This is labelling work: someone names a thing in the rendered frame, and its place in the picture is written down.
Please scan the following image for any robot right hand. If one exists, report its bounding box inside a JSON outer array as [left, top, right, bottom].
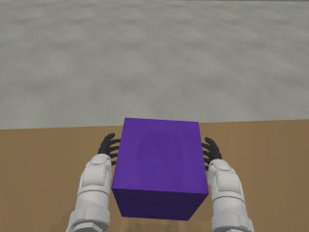
[[202, 137, 222, 171]]

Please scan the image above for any robot left hand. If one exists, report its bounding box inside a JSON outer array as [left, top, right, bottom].
[[98, 132, 121, 165]]

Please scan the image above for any left robot forearm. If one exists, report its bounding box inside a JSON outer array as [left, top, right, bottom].
[[66, 154, 112, 232]]

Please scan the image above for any carton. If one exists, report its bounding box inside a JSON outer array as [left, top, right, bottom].
[[111, 117, 209, 221]]

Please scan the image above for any right robot forearm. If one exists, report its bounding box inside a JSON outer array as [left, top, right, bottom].
[[208, 159, 255, 232]]

